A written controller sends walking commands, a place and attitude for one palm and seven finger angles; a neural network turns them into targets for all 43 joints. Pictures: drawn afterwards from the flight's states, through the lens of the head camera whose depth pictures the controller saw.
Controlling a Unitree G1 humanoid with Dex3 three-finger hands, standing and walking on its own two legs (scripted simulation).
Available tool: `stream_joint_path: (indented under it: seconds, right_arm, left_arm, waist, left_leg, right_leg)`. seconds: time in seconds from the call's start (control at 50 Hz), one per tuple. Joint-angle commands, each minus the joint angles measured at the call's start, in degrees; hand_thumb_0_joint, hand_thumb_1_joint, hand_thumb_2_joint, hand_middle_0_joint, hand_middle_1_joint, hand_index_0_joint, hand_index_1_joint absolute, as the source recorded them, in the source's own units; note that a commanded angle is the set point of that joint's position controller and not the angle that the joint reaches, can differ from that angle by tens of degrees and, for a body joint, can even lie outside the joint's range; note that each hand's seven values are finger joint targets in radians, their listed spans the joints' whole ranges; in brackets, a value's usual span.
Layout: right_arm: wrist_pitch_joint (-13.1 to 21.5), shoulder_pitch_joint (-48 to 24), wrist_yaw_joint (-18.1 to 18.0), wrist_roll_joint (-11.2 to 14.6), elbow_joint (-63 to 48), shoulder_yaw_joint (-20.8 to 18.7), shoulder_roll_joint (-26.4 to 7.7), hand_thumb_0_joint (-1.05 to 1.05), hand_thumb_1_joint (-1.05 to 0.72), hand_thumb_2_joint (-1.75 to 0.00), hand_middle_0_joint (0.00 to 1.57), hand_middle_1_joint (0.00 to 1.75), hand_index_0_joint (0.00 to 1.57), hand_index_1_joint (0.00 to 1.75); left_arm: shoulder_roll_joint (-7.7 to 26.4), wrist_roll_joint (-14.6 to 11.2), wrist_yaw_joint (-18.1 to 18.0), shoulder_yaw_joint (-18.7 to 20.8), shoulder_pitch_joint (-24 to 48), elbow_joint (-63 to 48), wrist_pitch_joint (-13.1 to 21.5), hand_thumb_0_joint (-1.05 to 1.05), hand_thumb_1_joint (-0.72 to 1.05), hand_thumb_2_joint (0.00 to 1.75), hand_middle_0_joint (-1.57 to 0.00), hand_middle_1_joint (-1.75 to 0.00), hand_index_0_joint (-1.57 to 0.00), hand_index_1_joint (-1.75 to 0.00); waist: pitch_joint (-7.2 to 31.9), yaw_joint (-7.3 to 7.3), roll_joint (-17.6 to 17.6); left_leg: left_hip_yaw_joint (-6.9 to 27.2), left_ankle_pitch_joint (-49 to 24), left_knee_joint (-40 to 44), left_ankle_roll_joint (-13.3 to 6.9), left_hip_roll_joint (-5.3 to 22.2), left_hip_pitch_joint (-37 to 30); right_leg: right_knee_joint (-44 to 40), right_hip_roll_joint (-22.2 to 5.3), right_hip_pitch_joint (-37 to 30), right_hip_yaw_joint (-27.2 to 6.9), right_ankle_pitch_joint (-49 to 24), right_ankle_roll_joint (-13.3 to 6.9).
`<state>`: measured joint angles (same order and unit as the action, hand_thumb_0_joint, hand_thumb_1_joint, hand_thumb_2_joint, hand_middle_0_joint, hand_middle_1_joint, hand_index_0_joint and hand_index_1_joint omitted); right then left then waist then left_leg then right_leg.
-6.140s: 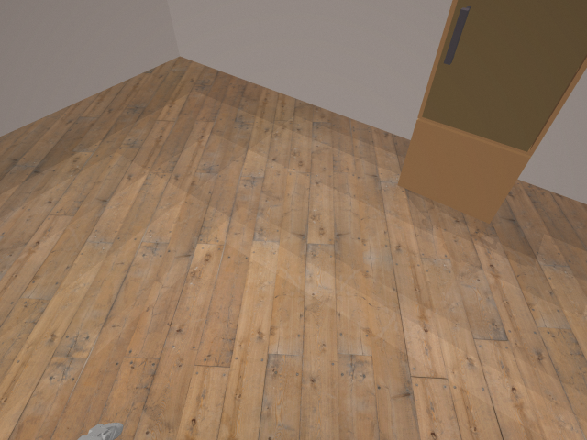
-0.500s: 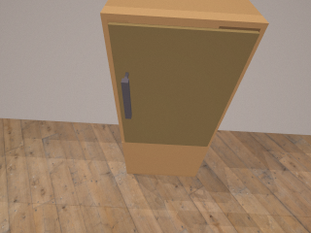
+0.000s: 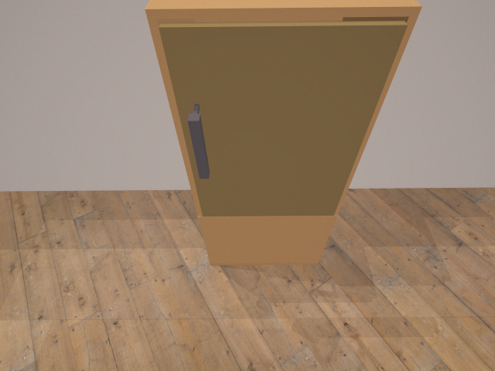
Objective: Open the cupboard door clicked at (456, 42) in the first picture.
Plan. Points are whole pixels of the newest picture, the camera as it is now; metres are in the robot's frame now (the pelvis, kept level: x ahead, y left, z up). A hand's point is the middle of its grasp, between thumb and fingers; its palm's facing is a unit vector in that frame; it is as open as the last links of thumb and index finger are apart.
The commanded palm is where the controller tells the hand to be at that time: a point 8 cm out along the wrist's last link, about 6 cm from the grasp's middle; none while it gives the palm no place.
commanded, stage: look again from close up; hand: left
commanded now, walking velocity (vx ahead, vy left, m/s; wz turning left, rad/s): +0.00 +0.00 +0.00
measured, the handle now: (200, 143) +0.58 +0.14 +0.00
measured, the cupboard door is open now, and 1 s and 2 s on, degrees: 0 0 0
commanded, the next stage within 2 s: raise the hand with hooked fingers in 0.40 s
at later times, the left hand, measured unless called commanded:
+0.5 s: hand out of the picture +0.00 +0.14 -0.17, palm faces +0.01 -0.98 -0.19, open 7.3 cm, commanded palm +0.09 +0.19 -0.07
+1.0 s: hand out of the picture +0.12 +0.17 -0.07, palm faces +0.17 -0.99 -0.04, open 9.0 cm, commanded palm +0.13 +0.22 -0.04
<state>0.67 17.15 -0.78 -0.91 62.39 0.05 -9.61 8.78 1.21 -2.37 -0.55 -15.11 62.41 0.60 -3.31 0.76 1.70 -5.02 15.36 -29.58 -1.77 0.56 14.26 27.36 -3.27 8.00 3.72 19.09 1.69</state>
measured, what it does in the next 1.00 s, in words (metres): lowers itself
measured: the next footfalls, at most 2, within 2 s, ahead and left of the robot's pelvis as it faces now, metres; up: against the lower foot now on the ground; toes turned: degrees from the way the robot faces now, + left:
none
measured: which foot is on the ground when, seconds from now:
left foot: down 0.00-1.00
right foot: down 0.00-1.00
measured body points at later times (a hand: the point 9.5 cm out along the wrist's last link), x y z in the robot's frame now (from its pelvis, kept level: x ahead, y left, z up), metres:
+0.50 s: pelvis +0.00 -0.03 +0.00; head +0.01 -0.04 +0.45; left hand +0.00 +0.19 -0.16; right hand +0.01 -0.25 -0.16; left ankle +0.01 +0.10 -0.74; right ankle -0.05 -0.14 -0.74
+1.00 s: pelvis -0.04 -0.05 -0.08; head +0.01 -0.04 +0.36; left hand +0.11 +0.22 -0.06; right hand +0.20 -0.30 -0.12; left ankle +0.01 +0.10 -0.74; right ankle -0.05 -0.14 -0.74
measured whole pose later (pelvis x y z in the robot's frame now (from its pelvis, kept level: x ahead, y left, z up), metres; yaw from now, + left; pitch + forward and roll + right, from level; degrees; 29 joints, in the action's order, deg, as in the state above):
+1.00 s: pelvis -0.04 -0.05 -0.08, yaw +2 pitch +12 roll +0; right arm 12.9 7.4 -2.3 0.3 30.8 -4.8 -14.9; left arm 10.2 -15.2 18.5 13.6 -27.2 9.8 30.5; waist 7.4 -2.7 -1.5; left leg 0.4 26.2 -63.9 2.5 4.3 50.0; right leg 65.3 -1.4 43.4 7.1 34.3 -3.2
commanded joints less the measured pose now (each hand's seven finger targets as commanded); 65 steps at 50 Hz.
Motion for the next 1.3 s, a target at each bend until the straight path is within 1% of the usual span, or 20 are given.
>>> stream_joint_path:
  seconds: [0.0,0.18,0.46,0.48,0.5,0.52,0.54,0.56,0.58,0.64,0.7,0.74,0.78,0.84,0.92,0.98,1.06,1.18,1.24,1.28]
  right_arm:
    - [1.18,2.41,-0.28,0.03,-3.92,-0.79,-5.85,0.00,-0.90,-0.90,0.20,0.30,0.20,0.30]
    - [0.89,2.24,-0.41,0.14,-2.57,-0.55,-4.73,0.00,-0.90,-0.90,0.20,0.30,0.20,0.30]
    - [1.15,0.44,-0.83,0.28,-1.19,-0.70,-4.80,0.00,-0.90,-0.90,0.20,0.30,0.20,0.30]
    - [1.02,-4.42,-0.37,0.66,-5.07,-1.05,-6.24,0.00,-0.90,-0.90,0.20,0.30,0.20,0.30]
    - [10.10,-2.00,-2.91,3.16,-23.57,-2.49,-15.25,0.00,-0.90,-0.90,0.20,0.30,0.20,0.30]
    - [15.29,-6.45,-4.93,2.57,-19.28,-0.79,-9.77,0.00,-0.90,-0.90,0.20,0.30,0.20,0.30]
    - [16.51,-5.95,-4.96,2.85,-16.34,-2.01,-9.52,0.00,-0.90,-0.90,0.20,0.30,0.20,0.30]
    - [16.21,-4.91,-4.34,4.07,-16.02,-2.22,-7.68,0.00,-0.90,-0.90,0.20,0.30,0.20,0.30]
    - [16.51,-5.64,-4.36,4.53,-20.61,-2.48,-9.40,0.00,-0.90,-0.90,0.20,0.30,0.20,0.30]
    - [17.53,-5.87,-4.42,2.37,-24.76,-4.14,-11.53,0.00,-0.90,-0.90,0.20,0.30,0.20,0.30]
    - [17.17,-8.69,-2.49,0.84,-27.97,-5.43,-10.90,0.00,-0.90,-0.90,0.20,0.30,0.20,0.30]
    - [16.55,-10.20,-0.74,1.41,-30.98,-6.41,-10.97,0.00,-0.90,-0.90,0.20,0.30,0.20,0.30]
    - [16.20,-11.68,0.16,1.72,-34.21,-6.58,-11.30,0.00,-0.90,-0.90,0.20,0.30,0.20,0.30]
    - [14.50,-12.07,-0.20,1.52,-38.19,-6.58,-10.84,0.00,-0.90,-0.90,0.20,0.30,0.20,0.30]
    - [14.16,-9.51,-1.41,1.41,-38.51,-5.95,-9.13,0.00,-0.90,-0.90,0.20,0.30,0.20,0.30]
    - [15.26,-7.56,-3.00,0.95,-36.24,-5.12,-9.77,0.00,-0.90,-0.90,0.20,0.30,0.20,0.30]
    - [16.53,-6.85,-4.38,2.08,-34.82,-3.86,-11.82,0.00,-0.90,-0.90,0.20,0.30,0.20,0.30]
    - [14.12,-9.00,-4.87,3.49,-39.21,-3.64,-11.58,0.00,-0.90,-0.90,0.20,0.30,0.20,0.30]
    - [13.11,-9.52,-4.43,2.90,-39.79,-3.65,-9.62,0.00,-0.90,-0.90,0.20,0.30,0.20,0.30]
    - [13.22,-8.10,-3.87,2.53,-38.83,-3.70,-9.19,0.00,-0.90,-0.90,0.20,0.30,0.20,0.30]
  left_arm:
    - [6.39,-0.61,-0.18,0.93,-4.11,-1.94,1.11,0.00,0.90,0.90,-0.20,-0.30,-0.20,-0.30]
    - [5.87,-0.38,-0.04,0.99,-4.51,-1.63,0.53,0.00,0.90,0.90,-0.20,-0.30,-0.20,-0.30]
    - [6.93,-0.27,0.17,1.31,-5.28,-1.13,0.95,0.00,0.90,0.90,-0.20,-0.30,-0.20,-0.30]
    - [6.62,0.33,-1.94,1.33,-9.48,0.26,1.64,0.00,0.90,0.90,-0.20,-0.30,-0.20,-0.30]
    - [17.77,-11.84,-1.91,5.53,32.13,-90.72,14.53,0.00,0.88,0.89,-0.20,-0.32,-0.20,-0.32]
    - [15.62,-6.92,-4.90,7.76,6.94,-74.56,11.53,0.00,0.85,0.88,-0.20,-0.33,-0.20,-0.33]
    - [10.77,-7.68,-7.43,4.99,4.64,-70.08,8.65,0.00,0.83,0.87,-0.21,-0.34,-0.21,-0.34]
    - [-2.46,-8.37,-7.08,-1.82,-11.79,-55.87,2.46,0.00,0.81,0.86,-0.21,-0.36,-0.21,-0.36]
    - [-2.08,-10.71,-5.60,-2.39,-2.79,-67.81,3.32,0.00,0.78,0.85,-0.21,-0.37,-0.21,-0.37]
    - [1.66,-9.03,-1.83,3.16,-7.27,-57.69,10.90,0.00,0.71,0.82,-0.21,-0.42,-0.21,-0.42]
    - [-0.30,-11.88,7.02,7.33,-17.84,-47.81,22.39,0.00,0.64,0.79,-0.22,-0.47,-0.22,-0.47]
    - [4.19,-14.60,14.89,13.88,-23.69,-45.37,29.02,0.00,0.60,0.77,-0.22,-0.50,-0.22,-0.50]
    - [7.66,-16.61,22.40,17.06,-18.87,-47.45,34.45,0.00,0.55,0.75,-0.22,-0.53,-0.22,-0.53]
    - [13.71,-17.79,23.74,22.09,-12.89,-57.77,34.41,0.00,0.48,0.72,-0.23,-0.57,-0.23,-0.57]
    - [11.81,-19.01,20.22,19.87,0.28,-74.55,37.47,0.00,0.39,0.68,-0.24,-0.63,-0.24,-0.63]
    - [9.92,-18.94,20.71,14.37,6.85,-78.92,40.83,0.00,0.32,0.65,-0.24,-0.68,-0.24,-0.68]
    - [10.78,-19.97,26.36,11.35,8.07,-69.54,36.35,0.00,0.22,0.61,-0.25,-0.74,-0.25,-0.74]
    - [18.23,-22.72,26.83,23.48,-1.79,-62.77,17.84,0.00,0.08,0.55,-0.26,-0.82,-0.26,-0.82]
    - [17.70,-23.40,20.91,27.57,-3.74,-66.54,17.58,0.00,0.01,0.52,-0.26,-0.87,-0.26,-0.87]
    - [15.69,-22.32,17.33,26.28,-1.49,-69.51,21.01,0.00,-0.03,0.50,-0.27,-0.90,-0.27,-0.90]
  waist:
    - [4.35,-0.48,0.57]
    - [-2.99,-0.74,-4.23]
    - [0.63,-1.10,-1.95]
    - [-2.78,-2.62,-6.97]
    - [27.10,5.08,7.14]
    - [27.15,-1.39,16.35]
    - [20.73,0.38,13.50]
    - [12.77,1.19,8.22]
    - [6.75,1.21,6.07]
    - [1.36,3.07,-10.46]
    - [4.29,-2.48,-23.29]
    - [9.89,-6.31,-18.85]
    - [15.56,-5.55,-10.68]
    - [22.28,-6.68,1.40]
    - [25.00,-1.38,6.24]
    - [22.66,2.92,3.76]
    - [18.44,4.49,0.04]
    - [25.90,-3.62,-2.09]
    - [27.19,-5.57,-4.20]
    - [24.47,-4.22,-1.48]
  left_leg:
    - [7.22,-10.84,4.08,-1.27,5.80,-1.84]
    - [5.55,-5.11,6.03,-0.74,4.88,1.11]
    - [3.94,-10.99,4.59,0.07,5.24,-2.52]
    - [3.64,-11.82,-7.02,1.77,6.05,2.15]
    - [2.80,-19.70,1.49,-0.59,-0.21,-14.99]
    - [3.14,-28.69,3.56,-0.95,2.20,-21.32]
    - [3.25,-23.64,1.92,0.76,2.23,-14.00]
    - [3.85,-20.29,2.03,-0.07,2.66,-8.90]
    - [4.92,-15.43,1.45,0.40,1.80,-4.24]
    - [5.05,-6.79,-5.94,-0.01,-0.66,5.94]
    - [5.20,-2.22,-13.75,1.32,-0.90,19.82]
    - [4.46,-4.08,-18.08,2.46,-1.63,24.28]
    - [3.34,-5.21,-23.01,2.88,-2.24,27.59]
    - [1.53,-4.58,-26.65,1.98,-2.56,28.32]
    - [3.07,-4.24,-30.63,0.55,-0.34,24.83]
    - [5.19,-1.67,-33.59,-0.15,1.04,26.20]
    - [6.54,3.54,-34.26,-0.36,1.56,31.08]
    - [5.51,0.60,-27.58,-0.10,0.05,28.57]
    - [5.91,-3.42,-24.97,0.23,0.40,25.86]
    - [5.80,-3.40,-23.35,0.54,0.54,24.18]
  right_leg:
    - [-1.09,-1.71,2.93,-2.55,-4.23,-3.75]
    - [-3.12,-2.50,6.98,-3.62,-2.28,-3.34]
    - [-4.28,-3.33,4.76,-4.89,-12.39,-3.60]
    - [-6.66,-6.39,6.44,-10.12,-34.27,-2.34]
    - [0.80,-0.98,1.21,-3.18,-32.31,-3.63]
    - [5.04,2.10,3.97,-1.66,-20.95,-4.34]
    - [4.06,2.20,7.38,0.86,-11.53,-3.56]
    - [3.33,1.90,10.57,1.75,-10.60,-2.94]
    - [2.57,1.85,10.98,2.42,-11.76,-2.62]
    - [3.71,2.99,21.95,2.85,-5.28,-1.68]
    - [12.44,2.93,28.00,0.85,-2.69,-1.20]
    - [18.01,1.61,23.67,-2.47,-11.55,-1.47]
    - [23.01,0.57,22.68,-4.46,-17.46,-1.83]
    - [24.28,-0.04,22.33,-8.42,-14.39,-1.88]
    - [24.66,1.38,29.82,-8.29,-9.70,-1.54]
    - [25.69,2.91,37.26,-7.12,-3.93,-1.96]
    - [24.06,3.76,40.07,-7.46,4.70,-2.07]
    - [20.10,2.22,27.00,-7.51,4.75,-1.33]
    - [21.75,3.06,24.94,-4.58,-1.59,-1.30]
    - [22.58,3.77,28.52,-1.97,-1.79,-1.73]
